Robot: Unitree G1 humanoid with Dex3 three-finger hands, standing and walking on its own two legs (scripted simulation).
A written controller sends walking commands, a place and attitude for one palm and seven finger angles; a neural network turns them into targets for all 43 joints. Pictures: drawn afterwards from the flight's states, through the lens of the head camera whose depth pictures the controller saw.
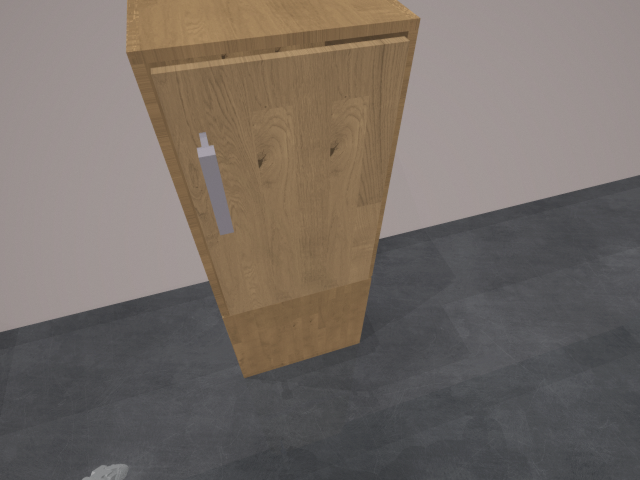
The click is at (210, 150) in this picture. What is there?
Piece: cupboard door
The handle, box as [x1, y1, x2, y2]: [197, 132, 233, 234]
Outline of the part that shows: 199,133 201,146 197,148 198,157 220,234 232,232 233,229 213,145 208,145 205,132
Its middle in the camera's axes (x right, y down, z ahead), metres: -0.17 -0.08 +0.60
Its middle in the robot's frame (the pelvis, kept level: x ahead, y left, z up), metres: +0.51 +0.20 +0.08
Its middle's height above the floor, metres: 0.85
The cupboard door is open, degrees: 0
